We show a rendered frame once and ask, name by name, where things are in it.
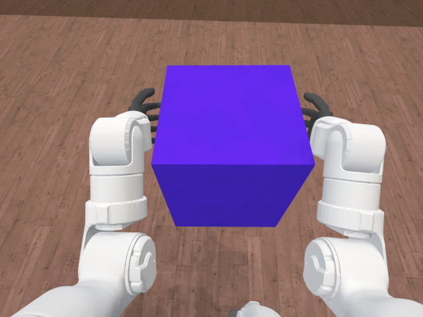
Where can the carton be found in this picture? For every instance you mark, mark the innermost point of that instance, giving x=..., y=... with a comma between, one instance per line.
x=231, y=147

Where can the left robot forearm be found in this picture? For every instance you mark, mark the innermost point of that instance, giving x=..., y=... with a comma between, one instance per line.
x=116, y=163

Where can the right robot forearm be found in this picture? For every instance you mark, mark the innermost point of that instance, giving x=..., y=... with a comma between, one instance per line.
x=353, y=155

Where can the right robot shin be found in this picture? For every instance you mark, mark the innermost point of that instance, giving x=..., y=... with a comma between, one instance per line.
x=251, y=303

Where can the left robot upper arm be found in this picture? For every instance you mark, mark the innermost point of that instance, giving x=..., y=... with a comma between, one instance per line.
x=115, y=267

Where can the right robot upper arm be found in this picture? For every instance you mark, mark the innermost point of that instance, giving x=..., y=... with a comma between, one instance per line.
x=351, y=277

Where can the robot left hand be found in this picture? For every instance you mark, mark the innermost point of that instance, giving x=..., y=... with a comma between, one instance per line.
x=143, y=108

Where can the robot right hand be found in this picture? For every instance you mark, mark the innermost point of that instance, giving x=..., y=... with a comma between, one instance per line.
x=322, y=107

